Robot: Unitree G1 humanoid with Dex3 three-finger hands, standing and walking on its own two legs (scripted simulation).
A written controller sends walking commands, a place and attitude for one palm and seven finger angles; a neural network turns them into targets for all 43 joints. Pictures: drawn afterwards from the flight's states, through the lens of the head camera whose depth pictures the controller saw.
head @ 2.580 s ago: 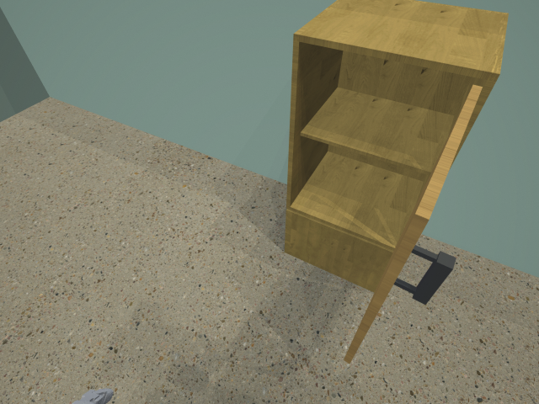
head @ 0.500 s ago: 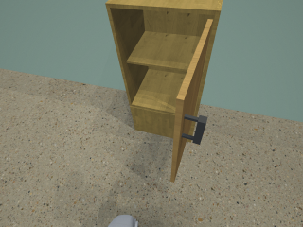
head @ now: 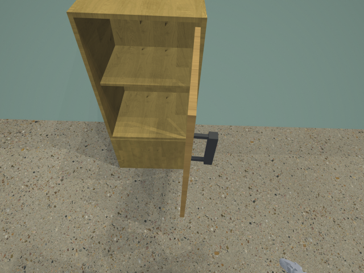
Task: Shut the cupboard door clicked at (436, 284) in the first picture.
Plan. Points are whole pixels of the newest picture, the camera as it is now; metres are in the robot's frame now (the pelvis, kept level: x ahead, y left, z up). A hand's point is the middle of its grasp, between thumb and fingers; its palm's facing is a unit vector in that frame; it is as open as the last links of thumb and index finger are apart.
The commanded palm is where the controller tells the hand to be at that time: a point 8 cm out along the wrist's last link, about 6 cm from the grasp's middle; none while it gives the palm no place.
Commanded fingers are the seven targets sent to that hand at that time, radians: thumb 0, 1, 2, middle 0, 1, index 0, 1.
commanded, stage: walk around to get in front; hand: left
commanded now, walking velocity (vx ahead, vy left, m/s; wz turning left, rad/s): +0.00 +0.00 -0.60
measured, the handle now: (202, 148) +0.44 -0.01 -0.02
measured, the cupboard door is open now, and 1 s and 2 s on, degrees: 86 86 86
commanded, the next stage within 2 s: none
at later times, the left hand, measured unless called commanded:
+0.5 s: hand (135, 269) +0.15 +0.13 -0.16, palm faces -0.36 -0.89 -0.27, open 7.4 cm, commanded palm none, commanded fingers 0.00 0.90 0.90 -0.20 -0.30 -0.20 -0.30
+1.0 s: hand (133, 256) +0.18 +0.14 -0.17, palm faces -0.58 -0.79 -0.20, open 7.4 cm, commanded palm none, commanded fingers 0.00 0.90 0.90 -0.20 -0.30 -0.20 -0.30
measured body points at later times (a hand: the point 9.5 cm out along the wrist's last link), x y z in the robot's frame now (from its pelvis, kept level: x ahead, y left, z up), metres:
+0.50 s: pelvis -0.02 -0.02 -0.01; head +0.01 -0.05 +0.44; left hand +0.17 +0.18 -0.13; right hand -0.11 -0.28 -0.16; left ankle -0.01 +0.12 -0.69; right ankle -0.07 -0.12 -0.73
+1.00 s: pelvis +0.00 +0.02 +0.00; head +0.04 +0.03 +0.45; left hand +0.21 +0.19 -0.15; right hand -0.09 -0.23 -0.12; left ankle +0.07 +0.09 -0.73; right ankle -0.11 -0.08 -0.65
